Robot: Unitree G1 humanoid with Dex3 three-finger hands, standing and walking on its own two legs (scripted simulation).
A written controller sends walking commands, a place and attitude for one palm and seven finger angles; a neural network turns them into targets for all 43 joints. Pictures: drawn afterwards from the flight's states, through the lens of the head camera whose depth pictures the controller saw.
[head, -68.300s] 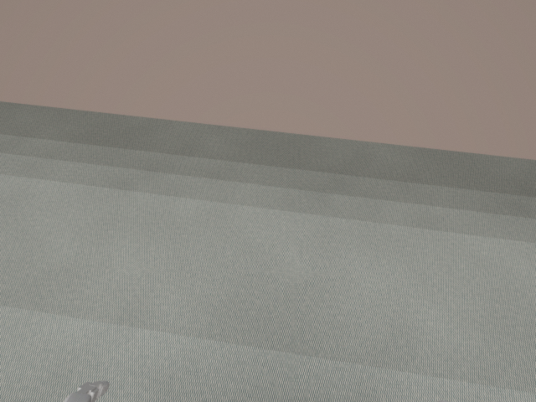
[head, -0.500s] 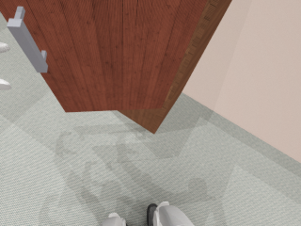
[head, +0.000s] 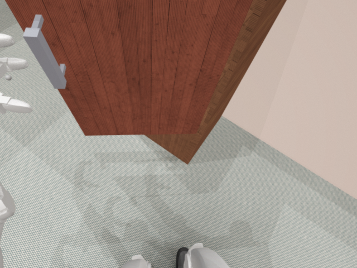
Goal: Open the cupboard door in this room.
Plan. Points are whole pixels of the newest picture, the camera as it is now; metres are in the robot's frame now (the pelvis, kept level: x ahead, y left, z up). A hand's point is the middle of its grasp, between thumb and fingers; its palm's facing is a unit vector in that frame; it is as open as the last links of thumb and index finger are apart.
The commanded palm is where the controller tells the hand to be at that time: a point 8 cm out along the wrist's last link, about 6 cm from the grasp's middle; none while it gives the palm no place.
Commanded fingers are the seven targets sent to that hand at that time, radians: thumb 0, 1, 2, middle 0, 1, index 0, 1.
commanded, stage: move the hooked fingers beside the handle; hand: left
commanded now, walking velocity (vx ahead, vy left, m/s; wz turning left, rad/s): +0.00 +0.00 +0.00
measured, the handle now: (50, 54) +0.54 +0.24 +0.10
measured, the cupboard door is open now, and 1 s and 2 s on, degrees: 39 39 39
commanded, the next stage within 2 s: slide the fingers in behind the handle in 0.40 s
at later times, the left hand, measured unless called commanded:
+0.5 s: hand (3, 78) +0.47 +0.31 +0.10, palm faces +0.02 -1.00 -0.01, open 14.0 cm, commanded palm +0.46 +0.35 +0.09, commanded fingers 0.00 -0.50 0.30 -0.30 -1.20 -0.30 -1.20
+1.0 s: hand (27, 76) +0.48 +0.27 +0.10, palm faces -0.01 -1.00 +0.00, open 14.0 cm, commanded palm +0.46 +0.31 +0.09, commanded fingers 0.00 -0.50 0.30 -0.30 -1.20 -0.30 -1.20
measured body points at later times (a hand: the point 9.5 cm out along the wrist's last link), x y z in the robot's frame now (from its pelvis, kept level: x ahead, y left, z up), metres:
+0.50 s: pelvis -0.01 -0.01 +0.00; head +0.13 +0.03 +0.42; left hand +0.47 +0.36 +0.10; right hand -0.03 -0.28 -0.09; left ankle -0.06 +0.06 -0.70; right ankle +0.01 -0.11 -0.70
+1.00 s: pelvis -0.01 +0.01 +0.00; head +0.11 +0.04 +0.43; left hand +0.47 +0.33 +0.10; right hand +0.00 -0.26 -0.10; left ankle -0.06 +0.06 -0.70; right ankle +0.01 -0.11 -0.70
